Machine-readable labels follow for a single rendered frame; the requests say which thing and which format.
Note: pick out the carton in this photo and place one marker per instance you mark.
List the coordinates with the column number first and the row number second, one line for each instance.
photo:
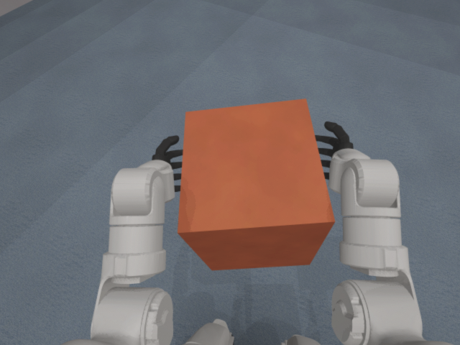
column 253, row 193

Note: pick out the right robot hand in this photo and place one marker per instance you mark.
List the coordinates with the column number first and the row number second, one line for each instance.
column 338, row 144

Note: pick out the left robot shin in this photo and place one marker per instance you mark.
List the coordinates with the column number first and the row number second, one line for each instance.
column 220, row 322

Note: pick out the robot right forearm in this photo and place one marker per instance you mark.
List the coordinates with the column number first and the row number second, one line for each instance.
column 370, row 195

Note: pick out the right robot upper arm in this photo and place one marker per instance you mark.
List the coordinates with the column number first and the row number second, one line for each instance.
column 376, row 312

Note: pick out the left robot hand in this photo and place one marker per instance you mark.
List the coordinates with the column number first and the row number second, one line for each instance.
column 162, row 154

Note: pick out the left robot upper arm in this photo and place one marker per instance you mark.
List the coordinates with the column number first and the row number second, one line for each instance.
column 132, row 316

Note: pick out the robot left forearm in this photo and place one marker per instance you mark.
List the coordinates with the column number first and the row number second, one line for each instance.
column 138, row 197

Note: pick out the left robot thigh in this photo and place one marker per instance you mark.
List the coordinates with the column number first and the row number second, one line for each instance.
column 211, row 334

